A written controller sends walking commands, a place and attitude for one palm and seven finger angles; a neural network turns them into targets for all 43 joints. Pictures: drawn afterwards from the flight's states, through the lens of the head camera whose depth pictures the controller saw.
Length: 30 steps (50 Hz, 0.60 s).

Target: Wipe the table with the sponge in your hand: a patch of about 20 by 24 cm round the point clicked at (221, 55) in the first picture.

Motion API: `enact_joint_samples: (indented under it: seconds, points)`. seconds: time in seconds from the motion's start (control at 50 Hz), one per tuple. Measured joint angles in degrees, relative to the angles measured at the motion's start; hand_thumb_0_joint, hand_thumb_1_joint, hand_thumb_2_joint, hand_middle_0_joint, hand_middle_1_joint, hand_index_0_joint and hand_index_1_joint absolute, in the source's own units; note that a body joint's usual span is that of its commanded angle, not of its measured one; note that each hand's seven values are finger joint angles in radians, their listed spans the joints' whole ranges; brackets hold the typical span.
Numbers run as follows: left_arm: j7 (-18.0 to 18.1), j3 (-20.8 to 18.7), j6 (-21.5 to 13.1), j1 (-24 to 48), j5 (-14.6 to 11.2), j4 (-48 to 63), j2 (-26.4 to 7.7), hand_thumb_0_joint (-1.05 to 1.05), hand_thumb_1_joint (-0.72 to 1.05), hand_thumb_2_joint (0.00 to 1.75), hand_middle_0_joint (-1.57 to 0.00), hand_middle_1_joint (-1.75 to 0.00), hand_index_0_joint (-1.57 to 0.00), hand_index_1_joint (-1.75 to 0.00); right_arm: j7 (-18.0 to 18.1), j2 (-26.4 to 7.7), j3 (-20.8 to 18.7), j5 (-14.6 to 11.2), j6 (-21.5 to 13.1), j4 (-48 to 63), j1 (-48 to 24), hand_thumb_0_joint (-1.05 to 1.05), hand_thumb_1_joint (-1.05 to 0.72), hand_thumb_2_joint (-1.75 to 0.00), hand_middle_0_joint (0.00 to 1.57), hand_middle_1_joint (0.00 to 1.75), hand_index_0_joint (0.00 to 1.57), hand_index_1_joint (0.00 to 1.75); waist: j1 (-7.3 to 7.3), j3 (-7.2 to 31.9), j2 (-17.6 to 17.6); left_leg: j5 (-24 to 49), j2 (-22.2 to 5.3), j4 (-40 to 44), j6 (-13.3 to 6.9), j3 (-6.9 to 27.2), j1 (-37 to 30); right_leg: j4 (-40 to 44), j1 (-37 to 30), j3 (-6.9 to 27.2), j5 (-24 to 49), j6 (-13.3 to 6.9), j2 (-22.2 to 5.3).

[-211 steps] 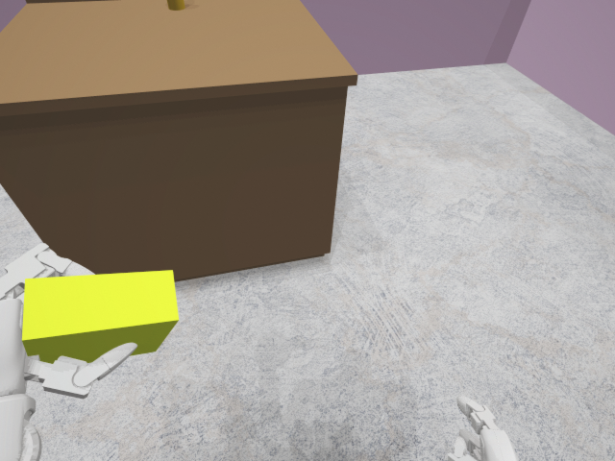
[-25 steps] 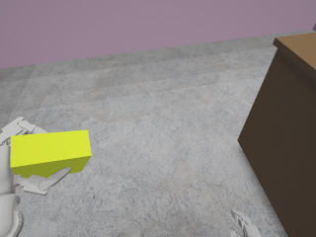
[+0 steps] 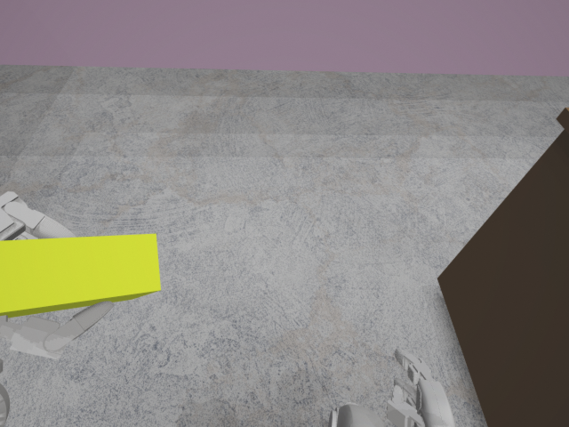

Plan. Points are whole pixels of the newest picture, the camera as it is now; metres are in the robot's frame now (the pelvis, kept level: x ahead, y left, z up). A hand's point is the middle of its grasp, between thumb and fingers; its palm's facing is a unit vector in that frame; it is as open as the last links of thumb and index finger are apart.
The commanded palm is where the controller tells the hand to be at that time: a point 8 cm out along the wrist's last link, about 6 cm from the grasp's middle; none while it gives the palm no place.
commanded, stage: turn to face it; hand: left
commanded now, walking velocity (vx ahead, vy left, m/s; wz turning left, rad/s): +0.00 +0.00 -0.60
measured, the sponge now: (99, 275) +0.23 +0.20 +0.17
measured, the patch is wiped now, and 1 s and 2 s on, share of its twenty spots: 0.00 0.00 0.00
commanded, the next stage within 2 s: none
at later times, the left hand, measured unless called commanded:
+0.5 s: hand (188, 213) +0.30 +0.13 +0.19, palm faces +0.18 -0.86 -0.47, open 9.4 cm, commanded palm +0.26 +0.18 +0.18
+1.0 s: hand (309, 227) +0.31 +0.00 +0.16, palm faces -0.14 -0.84 -0.53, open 9.5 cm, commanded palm +0.26 +0.08 +0.18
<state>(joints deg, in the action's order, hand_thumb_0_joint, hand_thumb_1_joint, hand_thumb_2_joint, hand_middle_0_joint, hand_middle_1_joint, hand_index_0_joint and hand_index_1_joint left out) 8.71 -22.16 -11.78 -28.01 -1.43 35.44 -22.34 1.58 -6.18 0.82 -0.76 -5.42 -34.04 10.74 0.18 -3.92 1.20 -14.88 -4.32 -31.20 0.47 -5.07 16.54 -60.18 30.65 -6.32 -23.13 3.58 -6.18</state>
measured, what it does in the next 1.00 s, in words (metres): steps on the spot, turning right: right foot, then left foot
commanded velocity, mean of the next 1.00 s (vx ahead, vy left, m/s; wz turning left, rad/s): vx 0.00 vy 0.00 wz -0.60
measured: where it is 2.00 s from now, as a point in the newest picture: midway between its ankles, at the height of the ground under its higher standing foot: outside the picture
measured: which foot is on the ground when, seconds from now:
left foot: down 0.00-0.16, up 0.18-0.58, down 0.60-0.94, up 0.96-1.00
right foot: up 0.00-0.12, down 0.14-0.62, up 0.64-0.90, down 0.92-1.00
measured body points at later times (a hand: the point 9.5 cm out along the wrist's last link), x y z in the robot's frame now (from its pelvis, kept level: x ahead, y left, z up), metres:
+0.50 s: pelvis +0.04 -0.06 +0.00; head +0.07 -0.06 +0.45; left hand +0.28 +0.17 +0.21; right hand +0.17 -0.36 -0.07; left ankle +0.05 +0.09 -0.70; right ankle +0.09 -0.12 -0.73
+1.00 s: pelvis -0.02 -0.07 -0.01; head +0.03 -0.12 +0.43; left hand +0.31 +0.05 +0.19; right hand +0.02 -0.32 -0.13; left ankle +0.03 +0.09 -0.70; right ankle -0.03 -0.17 -0.73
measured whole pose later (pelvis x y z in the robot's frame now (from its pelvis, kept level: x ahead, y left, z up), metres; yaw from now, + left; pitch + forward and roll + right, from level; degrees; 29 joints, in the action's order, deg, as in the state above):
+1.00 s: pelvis -0.02 -0.07 -0.01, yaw -32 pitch -1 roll -1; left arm 7.0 -21.7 -10.3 -24.5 -1.6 30.4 -23.5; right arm -0.9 -9.7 1.8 -1.0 -1.3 -31.8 10.1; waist 0.5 -9.2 -4.0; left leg -29.3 -12.2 -55.8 5.7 -5.8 21.8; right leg -36.2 19.8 -6.8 -15.6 -3.0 0.6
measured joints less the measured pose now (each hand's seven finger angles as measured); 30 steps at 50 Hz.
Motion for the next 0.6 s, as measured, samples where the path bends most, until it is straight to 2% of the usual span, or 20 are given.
enact_joint_samples:
  seconds: [0.06,0.12,0.14,0.16,0.18,0.22,0.26,0.3,0.34,0.4,0.5,0.56,0.6]
  points:
    - [-0.34,0.19,-1.25,-2.13,-0.16,-0.16,-0.01,-0.01,-0.43,0.99,-0.82,-1.34,-0.82,-1.34,0.31,1.08,1.51,0.35,-0.45,-0.57,0.79,0.02,-0.9,-0.9,0.21,0.3,0.2,0.3,-1.81,0.61,-1.82,-0.11,-1.19,1.94,1.28,0.13,-2.21,11.51,-2.71,-1.03,2.84,-0.08,1.19]
    - [-0.28,0.0,-0.83,-0.79,0.17,-3.98,-0.13,-0.01,-0.43,0.99,-0.82,-1.34,-0.82,-1.34,0.96,0.98,2.44,0.44,-0.05,-1.11,0.87,0.02,-0.9,-0.9,0.21,0.3,0.21,0.3,-3.74,0.95,-3.28,-2.39,-2.45,0.06,2.99,-0.41,-3.75,22.65,-8.15,-2.55,6.39,-0.29,2.92]
    - [-0.22,-0.18,-0.37,0.31,0.33,-5.51,-0.26,-0.01,-0.43,0.99,-0.82,-1.34,-0.82,-1.34,1.12,0.75,2.63,0.47,0.1,-1.08,0.75,0.02,-0.9,-0.9,0.21,0.3,0.21,0.3,-4.14,1.06,-3.41,-3.93,-2.73,-2.13,3.54,-0.61,-3.58,26.35,-10.24,-2.82,8.95,-0.92,3.42]
    - [-0.25,0.13,0.05,2.09,0.67,-7.37,0.42,-0.01,-0.43,0.99,-0.82,-1.34,-0.82,-1.34,1.19,-0.04,2.52,0.48,0.28,-1.31,0.11,0.02,-0.9,-0.9,0.21,0.3,0.21,0.3,-4.36,0.88,-4.56,-5.73,-3.82,-5.74,3.12,-0.64,-2.54,26.26,-10.47,-3.16,10.8,-3.66,4.33]
    - [-0.35,0.73,0.63,4.13,0.9,-9.21,1.49,-0.01,-0.43,0.99,-0.82,-1.34,-0.82,-1.34,1.27,-1.05,2.24,0.52,0.52,-1.87,-0.92,0.02,-0.9,-0.9,0.21,0.3,0.21,0.3,-4.33,0.57,-5.51,-9.38,-3.96,-11.09,2.73,0.31,-0.59,24.58,-9.96,-3.38,10.29,-5.87,4.85]
    - [-0.52,1.96,1.86,7.1,0.65,-11.88,3.78,-0.01,-0.43,0.99,-0.82,-1.34,-0.82,-1.34,1.01,-3.02,1.37,0.55,1.18,-3.07,-3.2,0.02,-0.9,-0.9,0.21,0.3,0.21,0.3,-4.3,-0.15,-5.5,-13.83,-1.63,-22.76,2.88,2.42,3.75,23.2,-9.41,-2.47,8.8,-8.03,5.11]
    - [-0.53,2.59,2.45,7.2,0.27,-12.19,5.04,-0.01,-0.43,0.99,-0.82,-1.34,-0.82,-1.34,0.8,-4.59,0.64,0.76,1.82,-3.17,-5.08,0.02,-0.9,-0.9,0.21,0.3,0.21,0.3,-3.3,-0.91,-4.45,-13.24,0.3,-31.08,3.52,2.97,7.23,24.39,-9.67,-1.08,9.22,-8.48,5.42]
    - [-0.69,2.95,2.3,5.3,-0.01,-10.54,5.0,-0.01,-0.43,0.99,-0.82,-1.34,-0.82,-1.34,0.81,-5.74,-0.1,0.88,2.28,-2.25,-6.08,0.02,-0.9,-0.9,0.21,0.3,0.21,0.3,-1.84,-1.18,-3.08,-11.93,1.26,-33.91,3.98,2.79,9.3,26.15,-9.91,0.19,10.42,-8.64,5.92]
    - [-1.0,2.98,1.71,2.6,-0.36,-7.8,3.9,-0.01,-0.43,0.99,-0.82,-1.34,-0.82,-1.34,0.9,-6.69,-0.97,0.97,2.63,-0.88,-6.2,0.02,-0.9,-0.9,0.21,0.3,0.2,0.3,-0.61,-0.92,-1.7,-10.82,1.7,-31.94,4.21,2.49,9.88,27.85,-9.92,1.44,11.54,-8.94,6.58]
    - [-1.17,1.96,0.35,-0.91,-0.93,-3.9,1.24,-0.01,-0.43,0.99,-0.82,-1.34,-0.82,-1.34,0.95,-8.12,-2.33,1.01,3.07,1.06,-5.15,0.02,-0.91,-0.9,0.2,0.3,0.2,0.3,0.2,0.17,0.01,-9.76,2.05,-25.02,4.33,2.25,8.95,29.94,-9.48,3.38,13.01,-9.27,7.76]
    - [-0.52,-0.65,-0.6,-2.18,-1.25,-1.93,-1.79,-0.01,-0.43,0.99,-0.82,-1.34,-0.82,-1.34,0.76,-9.98,-3.75,0.43,4.47,2.58,-2.28,0.01,-0.91,-0.9,0.2,0.3,0.2,0.3,-0.24,2.07,1.54,-9.83,2.65,-13.29,3.88,2.29,4.95,31.62,-8.54,6.31,14.7,-9.22,9.63]
    - [-0.2,-0.85,0.0,-0.96,-1.08,-2.86,-1.3,-0.01,-0.43,0.99,-0.82,-1.34,-0.82,-1.34,0.55,-10.2,-3.61,0.08,5.52,2.87,-0.76,0.01,-0.91,-0.9,0.2,0.3,0.2,0.3,-0.51,2.9,1.79,-8.12,2.69,-5.45,3.23,2.05,1.15,31.65,-7.92,7.69,15.32,-8.72,10.63]
    - [-0.17,-0.45,0.62,-0.1,-0.88,-3.36,-0.62,-0.01,-0.43,0.99,-0.82,-1.34,-0.82,-1.34,0.48,-9.95,-3.31,-0.02,6.04,3.18,0.14,0.02,-0.91,-0.9,0.2,0.3,0.2,0.3,-0.55,3.21,1.54,-4.52,1.99,0.87,2.27,1.3,-2.04,30.66,-7.19,8.31,15.29,-8.21,11.53]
